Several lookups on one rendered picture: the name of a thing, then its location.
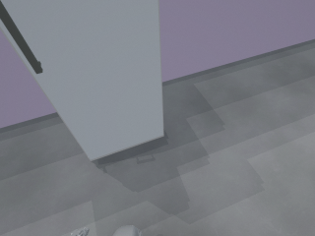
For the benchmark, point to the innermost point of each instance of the left robot thigh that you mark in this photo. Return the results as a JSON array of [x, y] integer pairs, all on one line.
[[127, 230]]

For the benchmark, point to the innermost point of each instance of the fridge door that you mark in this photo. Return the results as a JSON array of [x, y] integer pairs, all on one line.
[[100, 63]]

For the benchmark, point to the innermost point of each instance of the handle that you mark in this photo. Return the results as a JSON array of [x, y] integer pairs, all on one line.
[[15, 33]]

